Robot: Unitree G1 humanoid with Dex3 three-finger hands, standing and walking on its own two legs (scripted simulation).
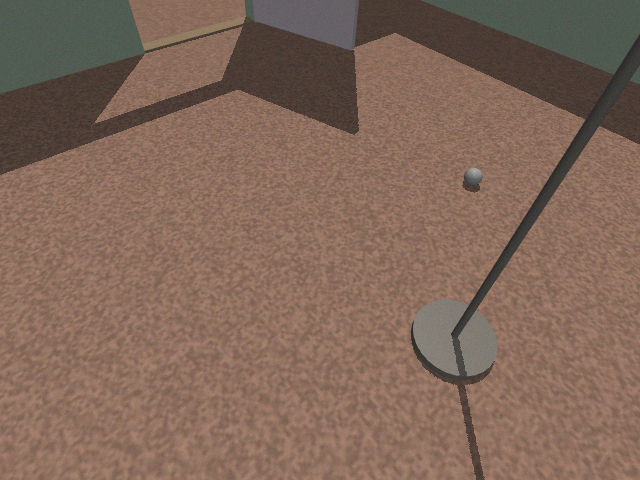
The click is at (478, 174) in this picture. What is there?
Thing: free ball
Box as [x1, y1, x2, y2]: [464, 168, 482, 185]
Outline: 476,168 470,168 465,172 464,179 468,184 473,185 481,180 482,174
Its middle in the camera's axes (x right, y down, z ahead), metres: +0.75 -0.28 +1.86
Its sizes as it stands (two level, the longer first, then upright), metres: 0.085 0.085 0.085
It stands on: the floor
